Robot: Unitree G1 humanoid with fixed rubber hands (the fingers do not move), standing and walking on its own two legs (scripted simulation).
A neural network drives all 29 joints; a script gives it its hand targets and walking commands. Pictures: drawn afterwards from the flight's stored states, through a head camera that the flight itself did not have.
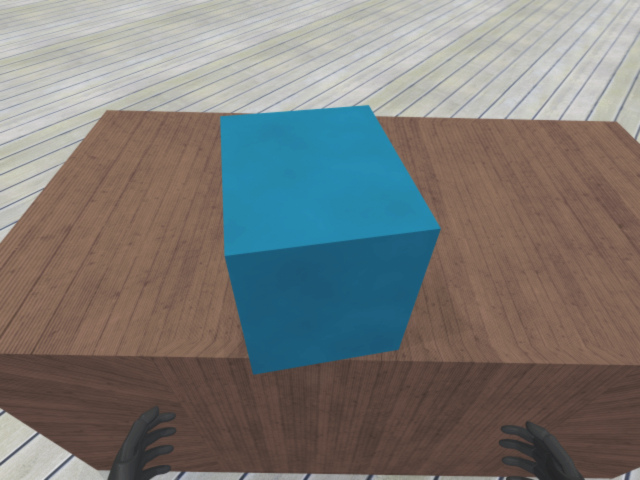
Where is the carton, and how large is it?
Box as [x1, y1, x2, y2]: [220, 105, 440, 374]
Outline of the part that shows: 368,105 220,116 224,255 253,374 398,349 440,228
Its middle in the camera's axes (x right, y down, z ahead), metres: -0.01 -0.01 +0.59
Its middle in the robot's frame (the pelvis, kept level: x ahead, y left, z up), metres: +0.46 +0.06 +0.05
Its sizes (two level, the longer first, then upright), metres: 0.280 0.228 0.267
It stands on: a pedestal, 0.70 m high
